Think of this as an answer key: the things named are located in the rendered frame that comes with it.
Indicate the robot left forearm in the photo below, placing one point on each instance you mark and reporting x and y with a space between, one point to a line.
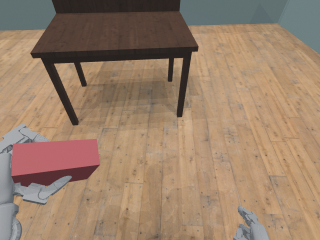
10 227

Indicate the right robot hand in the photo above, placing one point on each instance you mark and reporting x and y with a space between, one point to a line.
256 231

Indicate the sponge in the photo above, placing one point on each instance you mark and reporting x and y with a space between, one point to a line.
45 162

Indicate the table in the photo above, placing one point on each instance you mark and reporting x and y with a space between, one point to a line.
115 30

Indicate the left robot hand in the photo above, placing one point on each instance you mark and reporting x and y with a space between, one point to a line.
34 193

